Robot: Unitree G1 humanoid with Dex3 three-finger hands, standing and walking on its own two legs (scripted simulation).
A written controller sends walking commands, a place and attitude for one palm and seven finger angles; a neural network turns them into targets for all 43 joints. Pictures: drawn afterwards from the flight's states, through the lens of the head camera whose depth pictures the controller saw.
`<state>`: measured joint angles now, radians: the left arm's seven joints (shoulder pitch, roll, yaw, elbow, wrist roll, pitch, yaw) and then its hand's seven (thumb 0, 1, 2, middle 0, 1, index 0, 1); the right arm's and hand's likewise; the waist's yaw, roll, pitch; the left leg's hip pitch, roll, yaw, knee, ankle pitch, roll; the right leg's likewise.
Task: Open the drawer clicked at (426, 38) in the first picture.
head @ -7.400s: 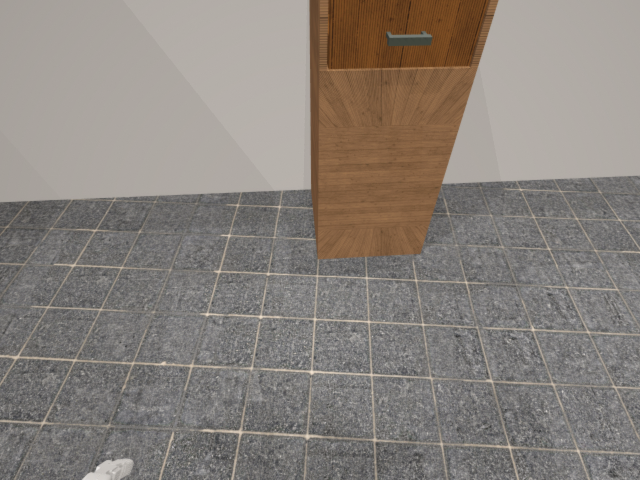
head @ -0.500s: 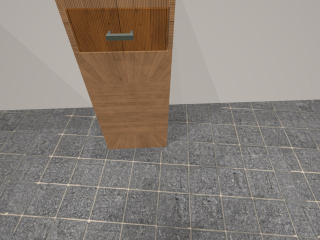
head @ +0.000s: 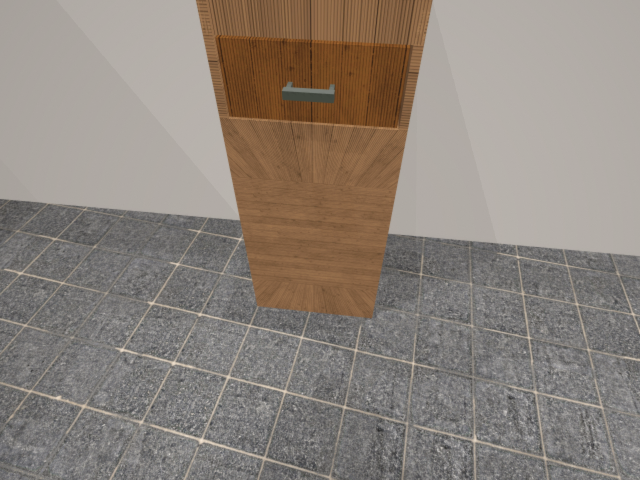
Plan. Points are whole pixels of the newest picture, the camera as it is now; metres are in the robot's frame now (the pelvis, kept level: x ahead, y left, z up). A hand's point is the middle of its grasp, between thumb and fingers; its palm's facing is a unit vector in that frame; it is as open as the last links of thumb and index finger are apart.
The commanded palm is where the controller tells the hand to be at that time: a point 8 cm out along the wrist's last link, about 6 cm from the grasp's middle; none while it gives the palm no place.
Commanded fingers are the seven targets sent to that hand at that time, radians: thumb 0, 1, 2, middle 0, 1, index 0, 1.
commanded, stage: take the last steps up to it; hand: left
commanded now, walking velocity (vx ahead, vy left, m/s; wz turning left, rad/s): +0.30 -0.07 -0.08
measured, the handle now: (309, 91) +0.82 +0.11 +0.11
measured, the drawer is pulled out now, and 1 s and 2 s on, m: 0.00 0.00 0.00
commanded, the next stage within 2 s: come to a stop and stand still in 0.66 s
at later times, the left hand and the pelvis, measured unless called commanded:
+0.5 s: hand (227, 411) +0.25 +0.18 -0.17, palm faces -0.08 -0.97 -0.21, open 7.4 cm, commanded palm none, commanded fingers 0.00 0.90 0.90 -0.20 -0.30 -0.20 -0.30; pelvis +0.14 +0.00 -0.01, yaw -4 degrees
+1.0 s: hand (284, 396) +0.29 +0.10 -0.18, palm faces +0.01 -0.98 -0.19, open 7.3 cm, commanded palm none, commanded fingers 0.00 0.90 0.90 -0.20 -0.30 -0.20 -0.30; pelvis +0.27 -0.07 -0.01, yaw -4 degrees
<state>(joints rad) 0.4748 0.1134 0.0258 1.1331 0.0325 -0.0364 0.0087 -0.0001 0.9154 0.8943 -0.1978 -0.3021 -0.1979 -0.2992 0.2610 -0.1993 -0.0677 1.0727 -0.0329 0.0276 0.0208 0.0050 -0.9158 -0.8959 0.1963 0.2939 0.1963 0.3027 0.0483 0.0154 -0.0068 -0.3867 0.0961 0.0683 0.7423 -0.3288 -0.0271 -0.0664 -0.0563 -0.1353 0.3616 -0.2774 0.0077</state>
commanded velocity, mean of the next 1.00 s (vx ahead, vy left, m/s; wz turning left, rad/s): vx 0.11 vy -0.03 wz -0.02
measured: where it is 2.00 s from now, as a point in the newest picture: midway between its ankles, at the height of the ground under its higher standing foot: outside the picture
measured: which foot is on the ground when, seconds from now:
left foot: up 0.00-0.04, down 0.06-0.58, up 0.60-0.98, down 1.00-1.00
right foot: down 0.00-0.08, up 0.10-0.56, down 0.58-1.00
